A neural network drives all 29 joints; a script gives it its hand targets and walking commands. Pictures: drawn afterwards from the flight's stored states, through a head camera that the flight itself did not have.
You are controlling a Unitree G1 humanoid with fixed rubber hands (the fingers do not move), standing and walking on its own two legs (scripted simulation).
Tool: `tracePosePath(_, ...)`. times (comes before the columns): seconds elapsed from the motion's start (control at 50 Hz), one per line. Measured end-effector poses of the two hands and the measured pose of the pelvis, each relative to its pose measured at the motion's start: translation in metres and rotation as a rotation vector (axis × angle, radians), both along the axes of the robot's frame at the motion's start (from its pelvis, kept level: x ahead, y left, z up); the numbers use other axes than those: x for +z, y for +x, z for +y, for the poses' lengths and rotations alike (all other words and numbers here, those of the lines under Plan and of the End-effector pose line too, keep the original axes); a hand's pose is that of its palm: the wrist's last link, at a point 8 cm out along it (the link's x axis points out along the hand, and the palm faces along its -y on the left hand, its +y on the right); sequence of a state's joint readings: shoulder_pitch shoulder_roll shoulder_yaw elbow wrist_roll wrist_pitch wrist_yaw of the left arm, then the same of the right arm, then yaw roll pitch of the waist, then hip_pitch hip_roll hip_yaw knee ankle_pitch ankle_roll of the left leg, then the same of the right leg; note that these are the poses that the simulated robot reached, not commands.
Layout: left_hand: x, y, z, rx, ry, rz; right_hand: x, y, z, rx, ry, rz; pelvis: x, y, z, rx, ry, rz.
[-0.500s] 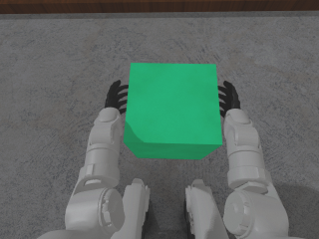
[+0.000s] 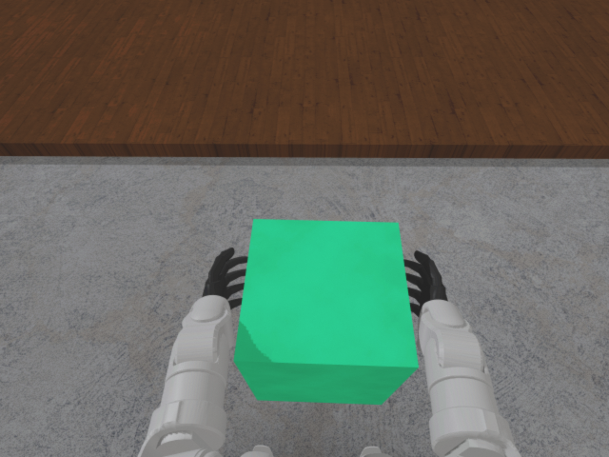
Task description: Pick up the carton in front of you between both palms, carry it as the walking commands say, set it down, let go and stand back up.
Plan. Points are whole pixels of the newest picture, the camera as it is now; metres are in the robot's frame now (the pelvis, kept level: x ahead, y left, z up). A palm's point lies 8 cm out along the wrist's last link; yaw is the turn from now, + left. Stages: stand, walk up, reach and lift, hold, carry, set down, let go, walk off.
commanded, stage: reach and lift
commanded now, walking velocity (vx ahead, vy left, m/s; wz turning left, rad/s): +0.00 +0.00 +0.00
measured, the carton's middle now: (322, 318) +0.34 +0.00 -0.08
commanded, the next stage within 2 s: hold in 1.24 s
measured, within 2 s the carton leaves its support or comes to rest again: neither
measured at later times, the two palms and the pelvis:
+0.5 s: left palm (199, 296) +0.30 +0.15 +0.07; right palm (453, 302) +0.30 -0.15 +0.07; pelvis +0.00 +0.00 +0.04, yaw +0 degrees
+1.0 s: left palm (198, 284) +0.31 +0.15 +0.08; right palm (454, 289) +0.31 -0.15 +0.08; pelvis +0.02 +0.00 +0.05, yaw +0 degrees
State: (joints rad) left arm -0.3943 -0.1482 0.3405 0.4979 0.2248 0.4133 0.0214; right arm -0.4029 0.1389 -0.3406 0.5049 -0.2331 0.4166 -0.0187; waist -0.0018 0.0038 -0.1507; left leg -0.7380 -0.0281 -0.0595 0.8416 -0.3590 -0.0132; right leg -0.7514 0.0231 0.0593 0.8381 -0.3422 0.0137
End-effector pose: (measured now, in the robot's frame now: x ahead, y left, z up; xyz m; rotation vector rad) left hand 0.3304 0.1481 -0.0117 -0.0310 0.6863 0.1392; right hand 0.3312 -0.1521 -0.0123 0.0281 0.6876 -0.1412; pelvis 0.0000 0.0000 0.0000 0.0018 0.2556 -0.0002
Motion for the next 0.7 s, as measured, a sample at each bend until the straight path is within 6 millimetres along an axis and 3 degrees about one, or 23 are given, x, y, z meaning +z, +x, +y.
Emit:
tracePosePath(0.16,0.046,-0.015,0.001,-0.003,0.002,-0.022,0.046,-0.015,0.001,0.002,-0.002,-0.022,0.028,0.011,0.000,0.001,-0.003,-0.147)
tracePosePath(0.3,0.076,-0.025,0.002,-0.021,0.023,-0.032,0.076,-0.025,0.002,0.018,-0.022,-0.033,0.040,0.011,0.001,0.001,-0.003,-0.267)
tracePosePath(0.54,0.080,-0.030,0.001,-0.023,0.021,-0.009,0.080,-0.031,0.001,0.014,-0.019,-0.010,0.041,-0.002,0.001,-0.001,-0.002,-0.330)
tracePosePath(0.7,0.084,-0.026,0.001,-0.023,0.022,-0.019,0.085,-0.026,0.000,0.014,-0.018,-0.019,0.044,0.001,0.000,-0.001,-0.002,-0.333)
